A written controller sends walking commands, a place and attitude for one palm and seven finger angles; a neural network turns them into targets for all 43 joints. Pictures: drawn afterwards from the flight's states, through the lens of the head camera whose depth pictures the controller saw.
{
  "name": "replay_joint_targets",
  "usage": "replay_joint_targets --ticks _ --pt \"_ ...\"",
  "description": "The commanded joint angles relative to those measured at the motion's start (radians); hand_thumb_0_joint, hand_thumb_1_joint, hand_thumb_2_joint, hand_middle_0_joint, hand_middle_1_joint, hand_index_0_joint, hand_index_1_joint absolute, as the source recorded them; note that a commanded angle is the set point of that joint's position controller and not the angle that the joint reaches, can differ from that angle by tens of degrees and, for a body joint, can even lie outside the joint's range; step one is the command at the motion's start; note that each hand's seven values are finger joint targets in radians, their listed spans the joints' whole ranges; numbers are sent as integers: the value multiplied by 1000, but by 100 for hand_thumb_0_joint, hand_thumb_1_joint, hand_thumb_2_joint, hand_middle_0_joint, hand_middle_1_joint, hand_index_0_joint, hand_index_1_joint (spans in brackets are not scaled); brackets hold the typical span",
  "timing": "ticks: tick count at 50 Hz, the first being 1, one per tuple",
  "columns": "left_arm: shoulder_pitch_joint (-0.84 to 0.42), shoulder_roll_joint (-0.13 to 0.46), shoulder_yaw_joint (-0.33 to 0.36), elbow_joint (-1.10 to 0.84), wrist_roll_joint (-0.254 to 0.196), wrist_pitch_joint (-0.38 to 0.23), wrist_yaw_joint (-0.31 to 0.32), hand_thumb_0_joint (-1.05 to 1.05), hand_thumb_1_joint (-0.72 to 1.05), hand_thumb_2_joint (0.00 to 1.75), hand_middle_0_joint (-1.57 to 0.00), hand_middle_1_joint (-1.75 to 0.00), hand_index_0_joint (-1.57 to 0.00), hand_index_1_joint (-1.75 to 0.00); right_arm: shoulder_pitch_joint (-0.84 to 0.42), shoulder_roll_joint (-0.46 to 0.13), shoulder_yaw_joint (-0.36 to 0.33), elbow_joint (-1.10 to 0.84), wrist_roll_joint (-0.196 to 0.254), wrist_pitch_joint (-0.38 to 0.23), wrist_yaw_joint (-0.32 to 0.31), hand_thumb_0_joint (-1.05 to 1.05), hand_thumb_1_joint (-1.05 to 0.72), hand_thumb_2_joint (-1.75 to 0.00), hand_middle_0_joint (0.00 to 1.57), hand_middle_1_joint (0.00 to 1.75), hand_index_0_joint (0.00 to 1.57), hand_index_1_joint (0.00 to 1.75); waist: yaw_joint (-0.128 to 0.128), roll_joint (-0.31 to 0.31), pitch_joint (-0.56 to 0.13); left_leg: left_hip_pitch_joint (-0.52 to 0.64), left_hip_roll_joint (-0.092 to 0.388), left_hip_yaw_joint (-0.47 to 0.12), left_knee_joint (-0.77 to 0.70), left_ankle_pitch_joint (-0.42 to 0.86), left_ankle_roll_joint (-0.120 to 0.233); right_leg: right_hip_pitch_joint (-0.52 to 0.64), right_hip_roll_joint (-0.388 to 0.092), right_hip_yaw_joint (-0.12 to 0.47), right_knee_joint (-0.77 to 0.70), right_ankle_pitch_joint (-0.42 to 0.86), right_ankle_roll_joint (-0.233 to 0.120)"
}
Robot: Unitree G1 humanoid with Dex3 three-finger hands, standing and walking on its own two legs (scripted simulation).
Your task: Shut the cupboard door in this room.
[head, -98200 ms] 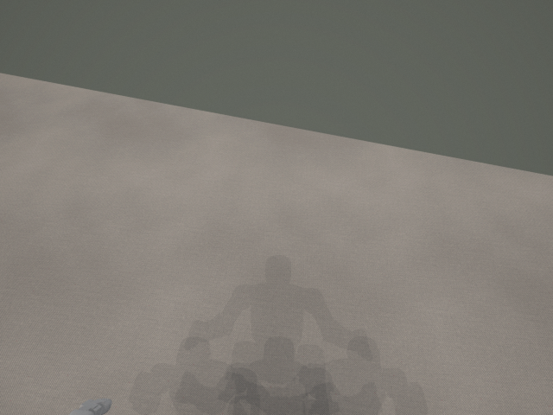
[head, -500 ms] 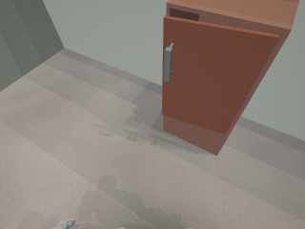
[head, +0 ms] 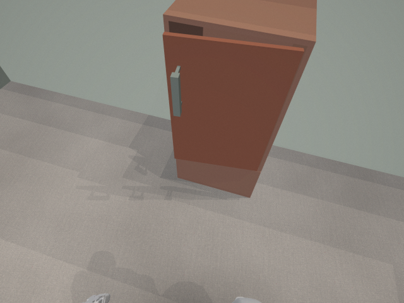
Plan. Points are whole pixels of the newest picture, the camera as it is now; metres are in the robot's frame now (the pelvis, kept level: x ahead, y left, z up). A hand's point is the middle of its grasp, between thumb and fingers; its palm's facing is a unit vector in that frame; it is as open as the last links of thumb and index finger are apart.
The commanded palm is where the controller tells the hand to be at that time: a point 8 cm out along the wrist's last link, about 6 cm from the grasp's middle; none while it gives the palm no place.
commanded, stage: take the last steps up to it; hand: left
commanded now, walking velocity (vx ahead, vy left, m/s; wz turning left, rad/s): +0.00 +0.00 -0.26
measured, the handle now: (177, 91) +0.72 +0.11 -0.05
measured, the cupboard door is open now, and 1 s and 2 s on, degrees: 7 7 7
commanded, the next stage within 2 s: come to a stop and stand still in 0.84 s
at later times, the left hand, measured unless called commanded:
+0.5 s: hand out of the picture +0.07 +0.18 -0.18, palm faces -0.05 -0.99 -0.15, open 7.4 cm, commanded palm none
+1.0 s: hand (159, 243) +0.27 +0.12 -0.16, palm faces -0.03 -0.98 -0.21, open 7.2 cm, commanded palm none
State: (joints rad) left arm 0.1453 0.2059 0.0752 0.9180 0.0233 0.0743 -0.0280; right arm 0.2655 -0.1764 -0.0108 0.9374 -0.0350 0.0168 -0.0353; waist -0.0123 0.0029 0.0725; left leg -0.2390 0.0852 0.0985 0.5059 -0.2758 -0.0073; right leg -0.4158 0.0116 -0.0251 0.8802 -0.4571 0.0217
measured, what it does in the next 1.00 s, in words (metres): walks ahead: right foot, then left foot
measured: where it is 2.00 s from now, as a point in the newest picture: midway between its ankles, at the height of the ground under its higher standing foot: (210, 300)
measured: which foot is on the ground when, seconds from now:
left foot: down 0.00-0.10, up 0.12-0.40, down 0.42-0.78, up 0.80-1.00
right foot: up 0.00-0.08, down 0.10-0.42, up 0.44-0.74, down 0.76-1.00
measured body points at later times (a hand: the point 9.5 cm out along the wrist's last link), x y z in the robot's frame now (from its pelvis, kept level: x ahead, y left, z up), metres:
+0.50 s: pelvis +0.06 +0.00 -0.01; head +0.07 +0.02 +0.44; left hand +0.08 +0.23 -0.17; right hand +0.05 -0.24 -0.15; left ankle +0.05 +0.11 -0.74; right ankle +0.00 -0.11 -0.70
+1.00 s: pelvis +0.20 -0.06 +0.00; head +0.22 -0.07 +0.45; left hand +0.27 +0.17 -0.14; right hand +0.20 -0.29 -0.16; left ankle +0.23 +0.06 -0.70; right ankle +0.19 -0.14 -0.74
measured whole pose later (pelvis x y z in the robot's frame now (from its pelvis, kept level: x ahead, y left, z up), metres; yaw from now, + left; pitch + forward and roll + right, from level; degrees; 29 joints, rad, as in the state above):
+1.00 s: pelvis +0.20 -0.06 +0.00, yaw -4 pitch +0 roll +0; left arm 0.22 0.15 0.06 1.03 0.03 -0.04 0.02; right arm 0.28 -0.16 -0.04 1.04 -0.02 -0.01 -0.02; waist -0.01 0.02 0.04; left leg -0.43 0.06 0.08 0.84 -0.36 -0.01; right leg -0.19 0.00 -0.14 0.41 -0.23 -0.05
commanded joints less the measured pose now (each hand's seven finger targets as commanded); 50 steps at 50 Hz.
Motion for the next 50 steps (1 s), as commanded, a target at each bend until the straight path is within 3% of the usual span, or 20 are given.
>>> replay_joint_targets --ticks 1,3,5,6,7,9,15,18,19,21,22,28,33,36,37,39,40,42,45,50 --pt "18 52 5 -63 -8 -39 10 0 90 90 -20 -30 -20 -30 44 -220 -65 -15 5 -12 -12 0 -90 -90 20 30 20 30 -4 171 -118 128 219 -127 -72 537 128 117 11 -40 -266 104 -15" --pt "94 78 13 -33 -4 -45 15 0 90 90 -20 -30 -20 -30 30 -210 -71 -14 17 -7 -8 0 -90 -90 20 30 20 30 26 113 -124 41 169 -76 2 357 65 269 -3 -23 -468 318 -30" --pt "141 203 33 -6 6 -61 34 0 90 90 -20 -30 -20 -30 17 -101 -51 -43 26 -6 6 0 -90 -90 20 30 20 30 38 -204 -120 -252 -21 56 234 -216 -31 444 -315 326 -563 562 -161" --pt "184 219 33 2 2 -62 34 0 90 90 -20 -30 -20 -30 -37 -100 -47 -53 21 6 2 0 -90 -90 20 30 20 30 80 -183 -107 -275 -31 -29 399 -352 -29 384 -369 383 -599 503 -245" --pt "163 191 35 14 6 -69 42 0 90 90 -20 -30 -20 -30 -36 -107 -50 -42 15 7 0 0 -90 -90 20 30 20 30 61 -274 -94 -342 -24 -80 501 -315 -24 388 -333 423 -616 412 -269" --pt "110 137 21 11 -1 -72 44 0 90 90 -20 -30 -20 -30 -33 -121 -54 -20 14 -1 14 0 -90 -90 20 30 20 30 31 -175 -49 -348 -3 -97 553 -194 -23 348 -274 317 -626 277 -255" --pt "126 137 21 43 8 -98 34 0 90 90 -20 -30 -20 -30 -17 -71 -49 -4 10 -20 41 0 -90 -90 20 30 20 30 22 -134 2 -171 -15 -33 245 -145 -11 204 -244 275 -689 7 -236" --pt "107 131 22 58 -2 -97 29 0 90 90 -20 -30 -20 -30 88 -68 -40 35 8 -40 33 0 -90 -90 20 30 20 30 -25 -114 -6 50 -45 4 2 -24 -8 100 -193 227 -618 -63 -193" --pt "101 103 16 59 -5 -94 25 0 90 90 -20 -30 -20 -30 156 -87 -38 62 8 -53 26 0 -90 -90 20 30 20 30 -50 -26 -25 181 -40 -28 -87 -31 -3 15 -141 186 -522 -81 -162" --pt "91 20 -5 20 -11 -95 13 0 90 90 -20 -30 -20 -30 304 -234 -66 88 -12 -58 7 0 -90 -90 20 30 20 30 -98 314 -15 284 323 -545 -329 -325 158 -238 37 -39 -64 -97 -73" --pt "36 45 -1 1 2 -97 11 0 90 90 -20 -30 -20 -30 300 -233 -65 83 -9 -53 5 0 -90 -90 20 30 20 30 -97 214 13 212 354 -591 -368 -357 202 -265 -4 24 79 -83 -80" --pt "42 8 -8 40 1 -95 -8 0 90 90 -20 -30 -20 -30 181 -131 -28 81 5 -82 -2 0 -90 -90 20 30 20 30 -12 100 16 136 193 -203 -329 144 166 -140 -76 4 23 140 -44" --pt "5 -6 -15 32 0 -92 -3 0 90 90 -20 -30 -20 -30 203 -125 -37 120 5 -70 3 0 -90 -90 20 30 20 30 -19 111 27 107 180 -134 -277 208 163 -2 -47 -67 -188 181 -44" --pt "101 18 0 62 2 -99 0 0 90 90 -20 -30 -20 -30 168 -119 -39 127 10 -60 6 0 -90 -90 20 30 20 30 43 71 8 11 131 -89 -161 126 120 229 -9 -92 -354 277 -55" --pt "182 56 12 89 3 -105 7 0 90 90 -20 -30 -20 -30 158 -97 -36 127 19 -62 10 0 -90 -90 20 30 20 30 83 3 -17 -83 80 -48 -41 108 92 385 -40 -24 -399 264 -77" --pt "386 195 43 140 1 -121 24 0 90 90 -20 -30 -20 -30 151 -40 -29 81 29 -69 18 0 -90 -90 20 30 20 30 138 -270 -124 -340 -92 50 448 -338 31 604 -405 476 -633 181 -249" --pt "351 180 36 142 -6 -122 35 0 90 90 -20 -30 -20 -30 123 -69 -39 78 26 -57 15 0 -90 -90 20 30 20 30 117 -285 -98 -358 -53 -51 603 -340 38 512 -419 512 -670 188 -270" --pt "200 95 16 99 -3 -116 48 0 90 90 -20 -30 -20 -30 72 -50 -41 79 21 -56 15 0 -90 -90 20 30 20 30 61 -137 -2 -376 14 -113 645 -198 30 351 -380 356 -666 255 -274" --pt "139 42 4 83 6 -131 52 0 90 90 -20 -30 -20 -30 131 15 -31 101 14 -41 25 0 -90 -90 20 30 20 30 -4 -69 -54 -223 19 -68 469 -128 6 247 -300 118 -640 493 -226" --pt "113 42 -19 96 0 -127 52 0 90 90 -20 -30 -20 -30 99 30 -8 90 22 -32 24 0 -90 -90 20 30 20 30 -14 -113 -56 -59 -26 -31 125 26 -21 208 -228 34 -572 674 -181"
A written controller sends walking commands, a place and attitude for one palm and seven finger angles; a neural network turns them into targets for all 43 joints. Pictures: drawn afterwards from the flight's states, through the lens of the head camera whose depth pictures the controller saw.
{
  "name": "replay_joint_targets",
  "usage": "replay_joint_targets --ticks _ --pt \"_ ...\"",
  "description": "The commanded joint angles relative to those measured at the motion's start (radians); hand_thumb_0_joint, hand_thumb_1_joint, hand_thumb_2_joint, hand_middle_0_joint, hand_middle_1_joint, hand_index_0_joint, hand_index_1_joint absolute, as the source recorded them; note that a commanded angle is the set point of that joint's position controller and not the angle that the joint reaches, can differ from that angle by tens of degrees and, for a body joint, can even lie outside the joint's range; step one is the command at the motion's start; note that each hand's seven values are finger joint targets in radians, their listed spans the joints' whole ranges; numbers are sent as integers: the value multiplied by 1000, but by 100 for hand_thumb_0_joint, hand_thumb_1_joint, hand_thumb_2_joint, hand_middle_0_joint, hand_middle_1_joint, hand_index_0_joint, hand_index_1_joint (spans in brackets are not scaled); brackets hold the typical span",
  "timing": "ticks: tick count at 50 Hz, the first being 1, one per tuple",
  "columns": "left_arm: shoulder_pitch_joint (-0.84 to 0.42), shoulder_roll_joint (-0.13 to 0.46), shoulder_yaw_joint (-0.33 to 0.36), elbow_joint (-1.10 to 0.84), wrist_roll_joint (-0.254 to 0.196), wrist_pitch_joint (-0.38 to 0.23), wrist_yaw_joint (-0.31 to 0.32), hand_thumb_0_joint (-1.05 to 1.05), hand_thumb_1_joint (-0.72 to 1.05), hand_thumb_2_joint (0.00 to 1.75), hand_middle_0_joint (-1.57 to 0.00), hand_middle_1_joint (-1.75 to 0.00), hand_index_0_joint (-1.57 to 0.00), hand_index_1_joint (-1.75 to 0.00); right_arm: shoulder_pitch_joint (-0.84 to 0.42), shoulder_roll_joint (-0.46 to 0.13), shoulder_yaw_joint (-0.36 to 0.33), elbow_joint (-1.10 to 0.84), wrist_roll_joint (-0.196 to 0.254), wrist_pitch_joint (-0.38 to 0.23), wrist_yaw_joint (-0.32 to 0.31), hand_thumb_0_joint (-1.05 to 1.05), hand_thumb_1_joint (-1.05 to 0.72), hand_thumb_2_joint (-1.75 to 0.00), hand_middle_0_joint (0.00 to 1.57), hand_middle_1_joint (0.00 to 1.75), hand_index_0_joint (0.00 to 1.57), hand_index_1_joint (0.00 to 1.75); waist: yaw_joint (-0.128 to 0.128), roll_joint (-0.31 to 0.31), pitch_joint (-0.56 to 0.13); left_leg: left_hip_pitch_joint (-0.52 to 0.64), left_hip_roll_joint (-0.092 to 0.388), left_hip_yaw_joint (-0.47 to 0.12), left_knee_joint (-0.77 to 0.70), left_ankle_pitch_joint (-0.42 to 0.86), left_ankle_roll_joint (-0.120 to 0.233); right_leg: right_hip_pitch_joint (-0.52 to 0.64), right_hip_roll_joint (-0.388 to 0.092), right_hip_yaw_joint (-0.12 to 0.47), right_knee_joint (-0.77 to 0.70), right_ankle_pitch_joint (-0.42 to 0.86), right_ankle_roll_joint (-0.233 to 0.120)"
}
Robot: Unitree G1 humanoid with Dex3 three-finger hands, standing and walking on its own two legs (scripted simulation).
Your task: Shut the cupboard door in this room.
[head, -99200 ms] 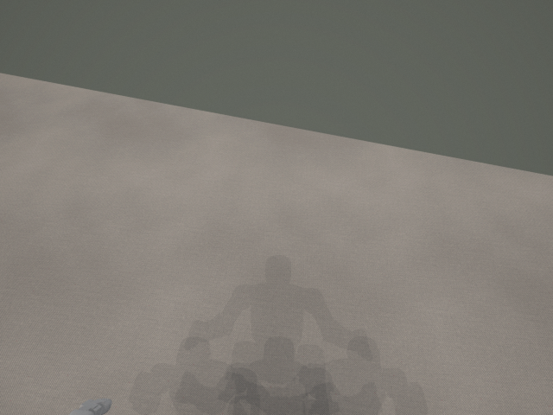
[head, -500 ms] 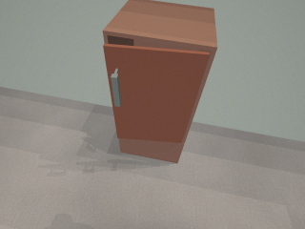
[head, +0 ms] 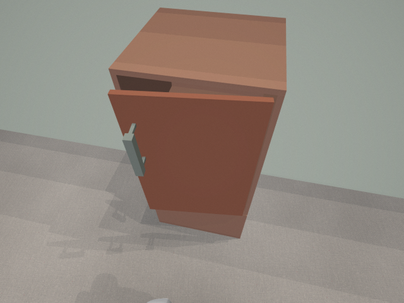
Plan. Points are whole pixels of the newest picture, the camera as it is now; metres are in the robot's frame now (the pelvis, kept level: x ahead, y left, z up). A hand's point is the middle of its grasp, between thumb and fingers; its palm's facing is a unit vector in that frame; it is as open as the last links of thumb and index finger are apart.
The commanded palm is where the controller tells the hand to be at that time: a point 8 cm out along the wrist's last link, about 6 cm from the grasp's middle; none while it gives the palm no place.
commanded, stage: come to a stop and stand still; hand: left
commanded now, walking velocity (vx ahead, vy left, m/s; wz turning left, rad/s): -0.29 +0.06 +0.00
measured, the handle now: (137, 150) +0.50 +0.21 -0.05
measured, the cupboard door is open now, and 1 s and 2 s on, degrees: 7 7 7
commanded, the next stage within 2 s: look again from close up in 1.00 s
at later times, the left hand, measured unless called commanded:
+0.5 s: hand out of the picture +0.07 +0.20 -0.18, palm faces -0.01 -0.96 -0.28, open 7.4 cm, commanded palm none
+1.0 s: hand out of the picture +0.04 +0.22 -0.18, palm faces -0.07 -0.97 -0.21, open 7.4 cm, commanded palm none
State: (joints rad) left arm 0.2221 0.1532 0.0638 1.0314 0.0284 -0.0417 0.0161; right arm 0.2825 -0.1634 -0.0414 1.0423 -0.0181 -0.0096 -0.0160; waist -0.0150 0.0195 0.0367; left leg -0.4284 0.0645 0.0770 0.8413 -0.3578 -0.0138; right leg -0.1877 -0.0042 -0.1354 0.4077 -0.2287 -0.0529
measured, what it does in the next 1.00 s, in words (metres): steps on the spot: left foot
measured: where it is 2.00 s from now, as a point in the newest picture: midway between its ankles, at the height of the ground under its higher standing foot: outside the picture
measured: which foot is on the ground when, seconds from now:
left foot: up 0.00-0.06, down 0.08-1.00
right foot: down 0.00-1.00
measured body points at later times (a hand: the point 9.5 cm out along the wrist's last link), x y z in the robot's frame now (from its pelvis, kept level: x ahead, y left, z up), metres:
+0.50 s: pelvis +0.03 +0.01 -0.01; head +0.06 +0.00 +0.43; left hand +0.07 +0.25 -0.16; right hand +0.12 -0.24 -0.16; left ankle +0.05 +0.12 -0.73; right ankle -0.01 -0.09 -0.74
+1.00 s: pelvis +0.00 +0.04 -0.01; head +0.01 +0.04 +0.44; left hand +0.04 +0.27 -0.16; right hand -0.02 -0.20 -0.16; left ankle +0.03 +0.11 -0.74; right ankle -0.01 -0.09 -0.74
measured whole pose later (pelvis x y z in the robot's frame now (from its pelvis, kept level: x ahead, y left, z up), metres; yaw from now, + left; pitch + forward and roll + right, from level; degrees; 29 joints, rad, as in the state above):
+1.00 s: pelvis +0.00 +0.04 -0.01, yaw -3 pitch +0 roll +0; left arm 0.29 0.19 -0.01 0.99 0.02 0.02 0.02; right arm 0.33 -0.18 0.01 1.02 -0.02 0.01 -0.01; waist -0.01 0.00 0.01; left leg -0.28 -0.03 0.07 0.48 -0.21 0.06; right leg -0.24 -0.03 -0.05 0.49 -0.26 0.00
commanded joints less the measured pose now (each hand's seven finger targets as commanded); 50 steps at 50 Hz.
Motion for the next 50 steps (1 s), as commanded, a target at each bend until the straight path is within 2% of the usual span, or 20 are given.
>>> replay_joint_targets --ticks 1,2,4,8,11,16,18,20,21,22,24,25,27,28,30,31,32,35,38,50 --pt "27 101 -9 -14 -12 -6 11 0 90 90 -20 -30 -20 -30 81 1 26 -11 4 -4 3 0 -90 -90 20 30 20 30 -14 -125 -28 179 -18 -13 -281 188 -16 -19 -190 122 -68 463 -79" --pt "23 107 -11 -11 -17 -2 14 0 90 90 -20 -30 -20 -30 84 -21 25 -4 5 -4 2 0 -90 -90 20 30 20 30 -20 -118 -39 237 -9 -32 -357 307 -14 -28 -181 119 -28 451 -50" --pt "86 86 -19 -5 -20 16 27 0 90 90 -20 -30 -20 -30 52 -110 15 -16 2 -14 -7 0 -90 -90 20 30 20 30 12 3 -73 313 117 -133 -371 742 43 -49 -119 108 26 263 22" --pt "108 106 -17 -5 -16 47 29 0 90 90 -20 -30 -20 -30 -28 -151 1 -43 12 9 -30 0 -90 -90 20 30 20 30 18 134 -48 293 168 -165 -402 831 99 -33 -78 95 72 132 48" --pt "118 125 -8 -21 -12 54 26 0 90 90 -20 -30 -20 -30 -48 -185 -19 -70 9 25 -35 0 -90 -90 20 30 20 30 17 114 -108 336 190 -170 -378 880 119 -36 -69 94 129 144 47" --pt "134 125 0 -57 -2 63 21 0 90 90 -20 -30 -20 -30 -96 -194 -35 -113 5 38 -33 0 -90 -90 20 30 20 30 25 50 -158 291 177 -162 -356 676 119 -23 -66 130 131 164 32" --pt "127 145 3 -66 3 60 21 0 90 90 -20 -30 -20 -30 -109 -163 -32 -124 6 41 -27 0 -90 -90 20 30 20 30 23 -55 -151 228 104 -108 -295 480 72 10 -126 203 59 317 0" --pt "86 176 6 -72 6 52 19 0 90 90 -20 -30 -20 -30 -99 -109 -18 -120 7 48 -15 0 -90 -90 20 30 20 30 15 -204 -96 158 -13 -37 -207 154 16 -1 -253 292 -19 399 -83" --pt "115 132 -19 -116 5 31 59 0 90 90 -20 -30 -20 -30 -141 -142 -29 -192 7 14 -12 0 -90 -90 20 30 20 30 19 -108 -97 106 -23 5 -187 13 -11 68 -226 369 18 893 -16" --pt "122 218 -5 -156 5 15 58 0 90 90 -20 -30 -20 -30 -118 -86 -18 -200 6 21 7 0 -90 -90 20 30 20 30 29 -171 -142 30 -41 -27 -82 0 26 134 -243 314 88 857 -30" --pt "133 215 1 -186 8 2 58 0 90 90 -20 -30 -20 -30 -127 -81 -15 -236 13 19 13 0 -90 -90 20 30 20 30 31 -190 -136 -39 -44 -58 -13 -62 40 158 -256 304 104 864 -108" --pt "117 207 0 -200 11 1 57 0 90 90 -20 -30 -20 -30 -121 -75 -9 -238 11 17 15 0 -90 -90 20 30 20 30 26 -121 -113 1 -40 -37 -72 -57 40 126 -248 268 120 848 -108" --pt "76 204 -15 -217 3 10 53 0 90 90 -20 -30 -20 -30 -50 -69 -1 -216 12 15 12 0 -90 -90 20 30 20 30 -9 -162 -87 138 -60 -24 -249 72 40 28 -186 207 146 655 -73" --pt "65 192 -23 -218 -5 15 51 0 90 90 -20 -30 -20 -30 -10 -89 1 -197 10 10 10 0 -90 -90 20 30 20 30 -20 -121 -73 217 -34 -44 -323 191 48 -44 -161 199 153 478 -45" --pt "94 152 -33 -220 -9 31 47 0 90 90 -20 -30 -20 -30 1 -155 2 -186 -1 -6 8 0 -90 -90 20 30 20 30 16 80 -51 207 107 -203 -365 474 113 -82 -67 143 159 88 19" --pt "89 154 -39 -202 -14 40 45 0 90 90 -20 -30 -20 -30 -25 -158 9 -182 0 -8 4 0 -90 -90 20 30 20 30 26 181 -37 180 120 -257 -415 509 142 -62 -28 109 178 -74 35" --pt "90 153 -43 -188 -16 44 42 0 90 90 -20 -30 -20 -30 -49 -161 13 -182 2 -6 -1 0 -90 -90 20 30 20 30 38 157 -6 136 125 -270 -446 435 154 -49 -16 112 165 -150 35" --pt "80 157 -47 -161 -11 45 28 0 90 90 -20 -30 -20 -30 -59 -148 23 -172 2 -5 0 0 -90 -90 20 30 20 30 43 24 51 49 70 -231 -496 90 113 -14 -44 153 55 -109 17" --pt "61 170 -48 -152 -12 45 21 0 90 90 -20 -30 -20 -30 -28 -143 24 -145 -2 2 6 0 -90 -90 20 30 20 30 23 -19 74 42 25 -187 -517 -108 80 -59 -70 193 -12 -219 7" --pt "103 142 -57 -75 -10 33 17 0 90 90 -20 -30 -20 -30 43 -127 33 -61 2 -12 2 0 -90 -90 20 30 20 30 19 -22 35 88 34 -195 -545 -74 82 -53 -80 187 -25 -170 8"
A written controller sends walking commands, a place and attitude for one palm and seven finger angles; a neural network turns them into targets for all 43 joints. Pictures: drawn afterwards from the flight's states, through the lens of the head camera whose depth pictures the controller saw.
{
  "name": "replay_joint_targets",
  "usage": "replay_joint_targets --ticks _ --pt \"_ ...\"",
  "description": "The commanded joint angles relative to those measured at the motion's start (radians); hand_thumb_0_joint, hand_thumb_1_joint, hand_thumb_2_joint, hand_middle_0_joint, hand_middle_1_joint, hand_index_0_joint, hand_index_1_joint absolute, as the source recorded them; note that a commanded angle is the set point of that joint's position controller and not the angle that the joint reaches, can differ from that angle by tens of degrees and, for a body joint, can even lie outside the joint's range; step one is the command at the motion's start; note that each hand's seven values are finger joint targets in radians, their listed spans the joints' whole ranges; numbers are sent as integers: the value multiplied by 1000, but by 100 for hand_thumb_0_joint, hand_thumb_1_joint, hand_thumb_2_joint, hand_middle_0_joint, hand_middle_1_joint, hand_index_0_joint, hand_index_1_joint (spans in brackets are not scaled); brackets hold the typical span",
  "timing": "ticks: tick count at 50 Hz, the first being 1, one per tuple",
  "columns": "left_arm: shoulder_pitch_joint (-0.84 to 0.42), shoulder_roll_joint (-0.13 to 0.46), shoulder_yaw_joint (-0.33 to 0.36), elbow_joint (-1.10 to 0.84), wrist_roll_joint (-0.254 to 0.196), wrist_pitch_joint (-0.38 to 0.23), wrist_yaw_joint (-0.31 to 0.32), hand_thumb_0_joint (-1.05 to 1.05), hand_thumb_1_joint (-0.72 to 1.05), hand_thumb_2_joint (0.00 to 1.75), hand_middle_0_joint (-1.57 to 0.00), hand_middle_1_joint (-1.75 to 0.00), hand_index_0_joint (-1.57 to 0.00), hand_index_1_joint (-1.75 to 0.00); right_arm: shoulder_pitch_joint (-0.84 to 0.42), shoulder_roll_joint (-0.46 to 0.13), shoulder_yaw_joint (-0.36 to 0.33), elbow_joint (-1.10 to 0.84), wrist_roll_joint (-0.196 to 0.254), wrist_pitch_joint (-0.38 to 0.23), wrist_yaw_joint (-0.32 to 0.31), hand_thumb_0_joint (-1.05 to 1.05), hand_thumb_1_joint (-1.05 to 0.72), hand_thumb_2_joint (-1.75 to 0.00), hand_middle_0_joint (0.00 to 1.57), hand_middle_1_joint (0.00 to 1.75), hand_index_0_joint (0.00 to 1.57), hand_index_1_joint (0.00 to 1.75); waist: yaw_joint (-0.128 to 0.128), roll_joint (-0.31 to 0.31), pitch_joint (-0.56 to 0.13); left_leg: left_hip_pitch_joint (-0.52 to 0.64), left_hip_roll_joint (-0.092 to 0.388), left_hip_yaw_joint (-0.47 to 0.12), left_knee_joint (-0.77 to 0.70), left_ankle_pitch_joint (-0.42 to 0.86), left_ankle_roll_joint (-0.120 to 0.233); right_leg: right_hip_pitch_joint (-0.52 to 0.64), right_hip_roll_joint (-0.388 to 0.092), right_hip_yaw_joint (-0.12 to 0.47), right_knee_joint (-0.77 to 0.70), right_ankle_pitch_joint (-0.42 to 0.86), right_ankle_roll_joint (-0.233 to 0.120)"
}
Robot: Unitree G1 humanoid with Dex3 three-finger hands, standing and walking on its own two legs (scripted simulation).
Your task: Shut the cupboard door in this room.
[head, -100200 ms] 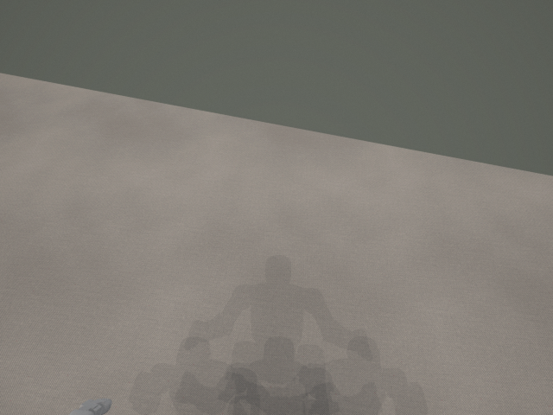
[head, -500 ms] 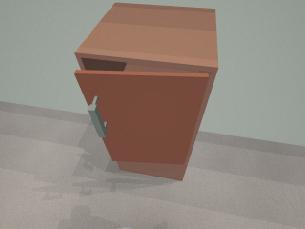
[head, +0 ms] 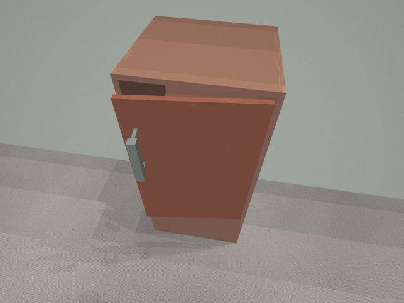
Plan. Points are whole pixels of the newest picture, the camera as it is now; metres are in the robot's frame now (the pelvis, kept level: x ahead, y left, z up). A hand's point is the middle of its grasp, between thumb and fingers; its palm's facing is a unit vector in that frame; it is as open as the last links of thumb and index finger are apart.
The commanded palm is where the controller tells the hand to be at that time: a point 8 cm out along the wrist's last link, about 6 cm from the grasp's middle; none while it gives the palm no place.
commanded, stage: look again from close up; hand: left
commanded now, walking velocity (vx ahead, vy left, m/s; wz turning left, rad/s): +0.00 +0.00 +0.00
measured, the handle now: (138, 155) +0.49 +0.20 -0.04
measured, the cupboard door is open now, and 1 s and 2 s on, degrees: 7 7 7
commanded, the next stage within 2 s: raise the hand and make a fist in 0.64 s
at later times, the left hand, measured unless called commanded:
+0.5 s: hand out of the picture +0.03 +0.16 -0.18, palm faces +0.00 -0.99 -0.16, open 7.4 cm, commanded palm none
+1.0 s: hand (127, 242) +0.24 +0.16 -0.01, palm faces +0.09 -1.00 -0.02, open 6.9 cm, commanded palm +0.15 +0.22 -0.07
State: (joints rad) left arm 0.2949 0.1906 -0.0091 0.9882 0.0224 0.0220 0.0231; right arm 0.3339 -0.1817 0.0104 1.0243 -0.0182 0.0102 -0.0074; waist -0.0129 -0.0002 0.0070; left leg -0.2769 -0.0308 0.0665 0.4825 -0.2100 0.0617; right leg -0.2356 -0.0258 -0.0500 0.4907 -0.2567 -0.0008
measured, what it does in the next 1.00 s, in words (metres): stands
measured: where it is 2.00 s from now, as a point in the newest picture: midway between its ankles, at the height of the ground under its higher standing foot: outside the picture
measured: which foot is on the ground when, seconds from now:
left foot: down 0.00-1.00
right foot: down 0.00-1.00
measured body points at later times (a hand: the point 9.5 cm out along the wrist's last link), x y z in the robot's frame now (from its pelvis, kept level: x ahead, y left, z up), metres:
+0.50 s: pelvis +0.03 +0.00 +0.00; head +0.05 +0.01 +0.45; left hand +0.03 +0.22 -0.16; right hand +0.06 -0.23 -0.15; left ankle +0.03 +0.08 -0.74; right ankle +0.00 -0.12 -0.74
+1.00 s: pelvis +0.02 -0.02 -0.05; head +0.04 -0.02 +0.40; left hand +0.23 +0.22 -0.01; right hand +0.17 -0.27 -0.14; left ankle +0.03 +0.08 -0.74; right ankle +0.03 -0.11 -0.74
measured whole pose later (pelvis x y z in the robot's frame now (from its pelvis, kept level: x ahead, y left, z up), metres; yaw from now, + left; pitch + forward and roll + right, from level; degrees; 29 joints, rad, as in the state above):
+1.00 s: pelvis +0.02 -0.02 -0.05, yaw +2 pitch +10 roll +1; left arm 0.34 0.16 0.14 0.19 -0.23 -0.49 -0.19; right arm 0.25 -0.24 -0.05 0.69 0.00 -0.30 0.02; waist -0.03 -0.01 -0.15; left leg -0.66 -0.04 0.06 0.90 -0.42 0.04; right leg -0.66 -0.02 -0.05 0.95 -0.46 -0.04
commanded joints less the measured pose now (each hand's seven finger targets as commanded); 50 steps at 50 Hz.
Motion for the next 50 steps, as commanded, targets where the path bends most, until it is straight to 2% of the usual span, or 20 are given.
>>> replay_joint_targets --ticks 1,11,20,28,34,36,37,38,39,40,41,42,43,44,45,46,47,48,49,50 --pt "34 100 14 -22 -5 -32 11 0 90 90 -20 -30 -20 -30 -6 -108 -18 -35 4 -34 -7 0 -90 -90 20 30 20 30 16 0 59 -54 129 -183 -179 -198 6 -3 -62 104 -109 -121 -44" --pt "62 75 3 63 -8 -41 16 0 90 90 -20 -30 -20 -30 1 -90 -10 33 14 -48 -18 0 -90 -90 20 30 20 30 15 9 29 53 137 -144 -131 79 4 31 -70 90 -98 57 -29" --pt "68 67 4 91 -4 -42 20 0 90 90 -20 -30 -20 -30 -27 -80 -12 57 14 -50 -24 0 -90 -90 20 30 20 30 19 -18 47 85 137 -128 -120 151 2 32 -78 92 -104 111 -24" --pt "46 75 7 87 -6 -39 19 0 90 90 -20 -30 -20 -30 -46 -88 -11 62 11 -52 -26 0 -90 -90 20 30 20 30 21 7 34 97 137 -126 -119 200 -1 57 -81 89 -100 135 -23" --pt "36 81 10 84 -8 -38 19 0 90 90 -20 -30 -20 -30 -49 -94 -11 65 10 -52 -28 0 -90 -90 20 30 20 30 21 -6 20 117 141 -124 -117 240 -3 70 -82 85 -97 159 -22" --pt "35 80 10 83 -8 -38 20 0 90 90 -20 -30 -20 -30 -45 -95 -11 68 10 -53 -30 0 -90 -90 20 30 20 30 22 -6 14 126 143 -125 -113 283 -1 78 -81 83 -91 181 -22" --pt "85 76 7 101 3 -55 58 0 90 90 -20 -30 -20 -30 -85 -127 -15 4 19 -50 -22 0 -90 -90 20 30 20 30 26 56 68 82 158 -118 45 464 -35 11 -105 110 -95 316 -14" --pt "-769 664 453 -1568 -118 -315 84 0 90 90 -20 -30 -20 -30 41 -328 -73 -285 39 -244 -96 0 -90 -90 20 30 20 30 -148 109 -338 440 125 -182 64 613 -57 -26 12 -25 158 361 -5" --pt "-43 164 33 -1240 -133 -238 87 0 90 90 -22 -32 -22 -32 -52 -194 3 -279 91 -333 -117 0 -90 -90 20 30 20 30 -34 371 -475 561 133 -200 54 657 -84 -157 59 -48 307 9 -9" --pt "212 -64 -25 -1176 -199 -104 85 0 90 90 -24 -34 -24 -34 -94 -155 -21 -294 67 -365 -94 0 -90 -90 20 30 20 30 -5 293 -380 376 123 -205 -28 655 -123 -163 50 -57 371 -87 -11" --pt "76 -43 -28 -1112 -181 -112 79 0 90 90 -25 -36 -25 -36 -83 -150 -38 -290 60 -385 -54 0 -90 -90 20 30 20 30 -35 145 -166 168 120 -186 -36 532 -112 -249 23 -28 305 -94 -8" --pt "20 -34 5 -1044 -183 -147 60 0 90 90 -27 -38 -27 -38 -83 -177 -70 -321 43 -389 -30 0 -90 -90 20 30 20 30 -48 100 -11 26 94 -192 17 337 -117 -288 22 -41 232 -94 -17" --pt "100 -21 52 -924 -184 -201 28 0 90 90 -29 -40 -29 -40 -100 -189 -80 -357 33 -389 -14 0 -90 -90 20 30 20 30 -30 0 58 -116 65 -184 86 137 -120 -328 22 -63 177 -75 -28" --pt "207 -21 97 -809 -202 -278 -16 0 90 90 -31 -42 -31 -42 -119 -189 -86 -387 27 -380 -5 0 -90 -90 20 30 20 30 -9 -157 36 -224 41 -166 171 10 -109 -366 24 -70 166 -82 -32" --pt "338 -8 153 -711 -222 -360 -79 0 90 90 -33 -44 -33 -44 -131 -187 -96 -418 32 -372 8 0 -90 -90 20 30 20 30 30 -179 -6 -278 19 -135 243 22 -103 -369 18 -46 196 -60 -43" --pt "370 -24 159 -731 -250 -457 -153 0 90 90 -35 -46 -35 -46 -148 -183 -99 -449 27 -362 17 0 -90 -90 20 30 20 30 45 -254 -71 -335 12 -119 326 64 -94 -392 19 -34 282 36 -43" --pt "368 -17 175 -737 -266 -556 -232 0 90 90 -36 -48 -36 -48 -164 -186 -110 -468 18 -358 22 0 -90 -90 20 30 20 30 59 -291 -129 -404 4 -100 403 69 -94 -422 18 -14 370 101 -36" --pt "363 -24 160 -752 -279 -644 -312 0 90 90 -38 -50 -38 -50 -180 -185 -115 -496 15 -359 29 0 -90 -90 20 30 20 30 68 -279 -179 -478 -5 -90 464 32 -96 -453 12 14 441 98 -30" --pt "352 16 187 -749 -288 -705 -374 0 90 90 -40 -52 -40 -52 -197 -182 -123 -527 22 -357 34 0 -90 -90 20 30 20 30 72 -240 -207 -540 -8 -84 511 -17 -93 -485 6 47 478 47 -32" --pt "349 74 255 -724 -298 -710 -401 0 90 90 -42 -54 -42 -54 -197 -185 -128 -553 30 -344 36 0 -90 -90 20 30 20 30 92 -152 -219 -572 -11 -74 536 -32 -87 -492 5 83 499 13 -40"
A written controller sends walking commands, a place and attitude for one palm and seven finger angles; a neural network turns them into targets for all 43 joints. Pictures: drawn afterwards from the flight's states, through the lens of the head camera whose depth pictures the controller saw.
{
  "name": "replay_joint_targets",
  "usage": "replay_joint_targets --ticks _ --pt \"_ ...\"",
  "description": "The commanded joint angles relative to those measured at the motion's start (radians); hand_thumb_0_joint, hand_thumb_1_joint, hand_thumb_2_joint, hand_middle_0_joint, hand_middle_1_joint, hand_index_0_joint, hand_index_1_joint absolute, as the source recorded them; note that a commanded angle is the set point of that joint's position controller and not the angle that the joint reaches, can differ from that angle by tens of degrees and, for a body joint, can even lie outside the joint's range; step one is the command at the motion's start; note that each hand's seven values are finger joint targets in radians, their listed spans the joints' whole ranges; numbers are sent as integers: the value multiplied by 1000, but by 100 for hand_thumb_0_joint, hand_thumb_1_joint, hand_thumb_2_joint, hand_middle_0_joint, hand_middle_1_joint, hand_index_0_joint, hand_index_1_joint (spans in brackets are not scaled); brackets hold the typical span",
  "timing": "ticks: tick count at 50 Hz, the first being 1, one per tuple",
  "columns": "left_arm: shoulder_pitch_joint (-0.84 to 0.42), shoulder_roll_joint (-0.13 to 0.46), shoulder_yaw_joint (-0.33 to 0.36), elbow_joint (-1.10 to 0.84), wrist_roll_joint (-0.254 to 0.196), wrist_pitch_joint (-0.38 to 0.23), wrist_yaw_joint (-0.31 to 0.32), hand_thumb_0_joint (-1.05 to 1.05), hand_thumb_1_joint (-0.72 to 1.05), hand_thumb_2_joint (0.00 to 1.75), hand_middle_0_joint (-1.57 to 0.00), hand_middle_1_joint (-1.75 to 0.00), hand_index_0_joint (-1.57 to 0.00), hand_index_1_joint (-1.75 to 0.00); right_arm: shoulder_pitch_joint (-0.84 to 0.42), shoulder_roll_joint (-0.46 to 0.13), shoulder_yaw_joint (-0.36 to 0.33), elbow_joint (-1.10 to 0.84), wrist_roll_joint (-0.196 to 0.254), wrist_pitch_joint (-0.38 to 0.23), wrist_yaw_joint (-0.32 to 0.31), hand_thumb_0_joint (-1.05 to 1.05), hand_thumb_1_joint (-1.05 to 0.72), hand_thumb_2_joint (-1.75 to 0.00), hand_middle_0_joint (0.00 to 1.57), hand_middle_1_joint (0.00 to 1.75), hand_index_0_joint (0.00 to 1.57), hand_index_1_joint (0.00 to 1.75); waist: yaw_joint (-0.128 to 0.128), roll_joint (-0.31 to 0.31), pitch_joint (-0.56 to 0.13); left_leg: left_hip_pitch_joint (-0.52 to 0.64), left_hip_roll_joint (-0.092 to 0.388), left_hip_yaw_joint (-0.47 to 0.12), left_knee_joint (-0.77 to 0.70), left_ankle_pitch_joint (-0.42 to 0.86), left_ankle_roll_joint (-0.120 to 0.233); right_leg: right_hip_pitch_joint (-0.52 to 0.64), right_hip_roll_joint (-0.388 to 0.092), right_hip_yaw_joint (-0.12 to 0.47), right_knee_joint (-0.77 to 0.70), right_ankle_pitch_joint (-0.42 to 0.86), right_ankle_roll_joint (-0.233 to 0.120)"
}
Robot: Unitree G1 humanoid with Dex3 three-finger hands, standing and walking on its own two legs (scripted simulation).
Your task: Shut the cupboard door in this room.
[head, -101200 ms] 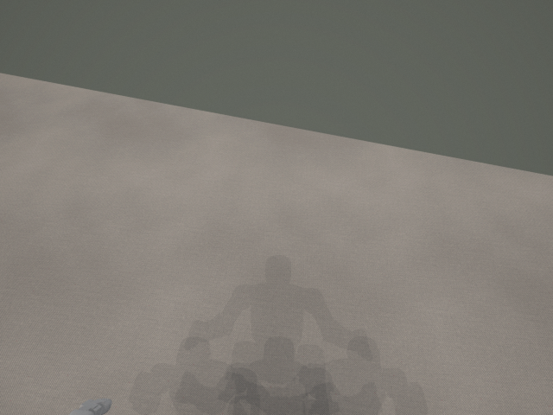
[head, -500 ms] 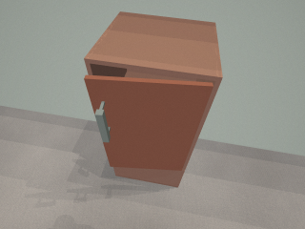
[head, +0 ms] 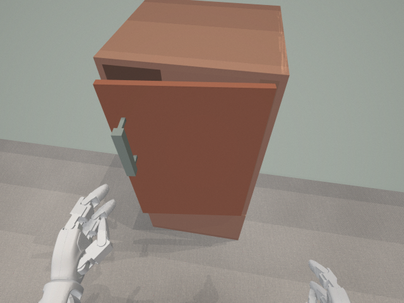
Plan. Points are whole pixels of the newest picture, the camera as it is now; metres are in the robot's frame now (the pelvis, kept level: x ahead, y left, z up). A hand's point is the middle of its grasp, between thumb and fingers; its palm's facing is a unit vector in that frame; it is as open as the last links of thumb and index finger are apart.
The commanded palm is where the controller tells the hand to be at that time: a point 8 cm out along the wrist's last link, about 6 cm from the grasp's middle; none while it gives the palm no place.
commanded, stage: raise the hand and make a fist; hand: left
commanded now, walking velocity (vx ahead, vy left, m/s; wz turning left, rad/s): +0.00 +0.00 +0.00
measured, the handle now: (127, 147) +0.48 +0.21 +0.01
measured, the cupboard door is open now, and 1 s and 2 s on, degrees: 7 7 7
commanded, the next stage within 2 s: bring the fist close to the handle in 1.66 s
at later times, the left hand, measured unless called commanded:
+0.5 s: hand (113, 271) +0.19 +0.17 -0.01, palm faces -0.01 -1.00 -0.03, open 4.5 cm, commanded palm +0.15 +0.23 -0.01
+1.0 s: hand (94, 266) +0.20 +0.20 +0.00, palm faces +0.00 -1.00 -0.03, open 3.1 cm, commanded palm +0.17 +0.26 +0.00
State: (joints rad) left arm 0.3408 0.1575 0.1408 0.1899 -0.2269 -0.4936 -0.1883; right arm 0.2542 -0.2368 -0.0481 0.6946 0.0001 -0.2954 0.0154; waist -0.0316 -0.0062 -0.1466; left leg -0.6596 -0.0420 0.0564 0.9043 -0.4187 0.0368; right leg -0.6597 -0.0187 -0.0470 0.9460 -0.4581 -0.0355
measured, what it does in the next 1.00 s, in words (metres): stands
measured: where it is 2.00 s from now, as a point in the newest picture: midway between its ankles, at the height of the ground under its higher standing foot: outside the picture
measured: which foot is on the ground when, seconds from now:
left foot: down 0.00-1.00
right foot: down 0.00-1.00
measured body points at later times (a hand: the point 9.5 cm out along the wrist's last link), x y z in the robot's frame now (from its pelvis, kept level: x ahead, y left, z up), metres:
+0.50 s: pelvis -0.03 -0.02 -0.06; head +0.04 -0.03 +0.39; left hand +0.19 +0.23 -0.01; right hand +0.16 -0.24 -0.14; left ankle +0.02 +0.09 -0.69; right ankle +0.01 -0.10 -0.69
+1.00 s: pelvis -0.02 +0.02 -0.05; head +0.05 +0.04 +0.40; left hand +0.19 +0.26 +0.01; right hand +0.19 -0.20 -0.11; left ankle +0.02 +0.10 -0.69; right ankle +0.01 -0.09 -0.69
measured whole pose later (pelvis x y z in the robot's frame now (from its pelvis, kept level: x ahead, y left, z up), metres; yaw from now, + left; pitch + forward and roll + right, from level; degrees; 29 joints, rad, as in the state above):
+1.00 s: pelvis -0.02 +0.02 -0.05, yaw +0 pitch +16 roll -4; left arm 0.41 0.23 0.12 -0.04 -0.25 -0.42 -0.24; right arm 0.21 -0.23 0.01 0.47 0.02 -0.17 -0.04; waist 0.01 0.04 -0.16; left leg -0.97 -0.01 0.00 1.21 -0.52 0.07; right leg -0.91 0.00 -0.10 1.15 -0.52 -0.02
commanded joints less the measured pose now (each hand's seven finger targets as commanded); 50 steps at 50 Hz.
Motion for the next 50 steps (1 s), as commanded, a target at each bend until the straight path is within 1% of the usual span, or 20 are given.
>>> replay_joint_targets --ticks 1,3,5,6,8,10,11,14,16,17,20,22,23,26,30,33,41,45,48,50 --pt "268 137 121 2 -75 -175 -210 0 90 90 -44 -56 -44 -56 -146 -140 -66 -275 16 -28 10 0 -90 -90 20 30 20 30 124 -71 -112 -213 -10 -46 128 124 -53 -64 -2 103 48 121 -8" --pt "157 192 155 -151 -110 -122 -204 0 90 90 -47 -60 -47 -60 -160 -138 -57 -342 29 -14 -9 0 -90 -90 20 30 20 30 121 12 -173 -236 -10 -38 154 51 -35 -66 -5 154 21 -26 -5" --pt "33 225 168 -306 -118 -105 -155 0 90 90 -51 -64 -51 -64 -140 -129 -51 -363 34 -8 -28 0 -90 -90 20 30 20 30 87 5 -201 -269 9 -58 196 -2 -20 -100 0 197 -15 -149 9" --pt "-13 214 147 -400 -115 -117 -133 0 90 90 -53 -66 -53 -66 -123 -124 -47 -367 31 -8 -36 0 -90 -90 20 30 20 30 67 21 -234 -249 19 -67 212 -2 -11 -107 1 202 -22 -151 15" --pt "-55 209 109 -523 -99 -148 -101 0 90 90 -57 -70 -57 -70 -101 -115 -38 -353 28 -13 -52 0 -90 -90 20 30 20 30 30 60 -233 -235 30 -75 248 12 -3 -130 0 215 -29 -115 21" --pt "-120 208 60 -569 -80 -164 -99 0 90 90 -60 -74 -60 -74 -89 -123 -26 -329 25 -16 -69 0 -90 -90 20 30 20 30 -16 58 -210 -240 40 -88 278 11 6 -183 10 205 -18 -109 24" --pt "-108 195 38 -527 -79 -157 -112 0 90 90 -62 -76 -62 -76 -85 -123 -22 -312 24 -20 -76 0 -90 -90 20 30 20 30 -26 53 -192 -254 42 -92 287 2 5 -198 9 199 -17 -106 26" --pt "-52 202 39 -393 -85 -84 -159 0 90 90 -68 -82 -68 -82 -80 -132 -14 -295 34 -16 -89 0 -90 -90 20 30 20 30 -19 30 -159 -311 43 -95 290 -30 2 -189 8 198 -36 -169 32" --pt "-8 216 71 -331 -102 -11 -185 0 90 90 -71 -86 -71 -86 -82 -127 -9 -300 43 -6 -94 0 -90 -90 20 30 20 30 8 7 -196 -330 40 -94 288 -6 2 -118 -8 220 -48 -132 48" --pt "30 227 102 -319 -110 27 -188 0 90 90 -73 -88 -73 -88 -86 -121 -11 -310 47 2 -93 0 -90 -90 20 30 20 30 32 -1 -215 -328 39 -93 272 8 -1 -76 -15 223 -56 -110 51" --pt "60 254 178 -320 -124 91 -156 0 90 90 -79 -94 -79 -94 -101 -102 -8 -324 48 23 -93 0 -90 -90 20 30 20 30 68 -51 -259 -326 37 -96 253 57 -4 15 -29 236 -55 -7 76" --pt "68 236 185 -363 -123 79 -130 0 90 90 -82 -98 -82 -98 -95 -89 -9 -324 41 26 -86 0 -90 -90 20 30 20 30 75 -29 -281 -298 40 -99 231 104 -11 37 -32 210 -29 104 73" --pt "74 210 162 -369 -122 66 -118 0 90 90 -84 -100 -84 -100 -95 -86 -8 -322 38 26 -84 0 -90 -90 20 30 20 30 66 -43 -268 -289 41 -102 221 111 -12 27 -30 198 -21 140 76" --pt "76 190 129 -354 -103 13 -95 0 90 90 -90 -106 -90 -106 -87 -91 -9 -312 28 28 -78 0 -90 -90 20 30 20 30 56 -44 -225 -279 42 -107 199 109 -13 -25 -11 147 7 122 54" --pt "71 186 94 -321 -95 -38 -102 0 90 90 -97 -114 -97 -114 -77 -110 -12 -309 26 29 -79 0 -90 -90 20 30 20 30 38 -45 -180 -277 40 -105 190 67 -7 -97 3 127 7 22 38" --pt "59 185 82 -362 -98 -61 -105 0 90 90 -102 -120 -102 -120 -70 -121 -15 -320 26 25 -80 0 -90 -90 20 30 20 30 46 15 -217 -224 38 -107 161 70 -6 -125 19 82 30 -7 15" --pt "78 175 60 -427 -71 -36 -56 0 90 90 -117 -136 -117 -136 -57 -133 -12 -339 20 51 -74 0 -90 -90 20 30 20 30 44 72 -246 -101 48 -143 92 114 -19 -160 49 -16 82 79 -2" --pt "56 176 37 -435 -48 -2 -46 0 90 90 -124 -144 -124 -144 -50 -140 -5 -351 19 68 -69 0 -90 -90 20 30 20 30 34 107 -212 -63 58 -172 63 110 -35 -193 55 -35 85 77 -6" --pt "56 166 32 -430 -43 16 -41 0 90 90 -130 -150 -130 -150 -44 -140 -1 -364 17 79 -63 0 -90 -90 20 30 20 30 33 96 -207 -44 61 -185 46 115 -48 -194 57 -47 81 80 -4" --pt "39 188 53 -423 -40 25 -38 0 90 90 -130 -150 -130 -150 -42 -143 2 -368 15 87 -66 0 -90 -90 20 30 20 30 34 75 -203 -54 62 -189 49 120 -48 -189 61 -47 84 84 -6"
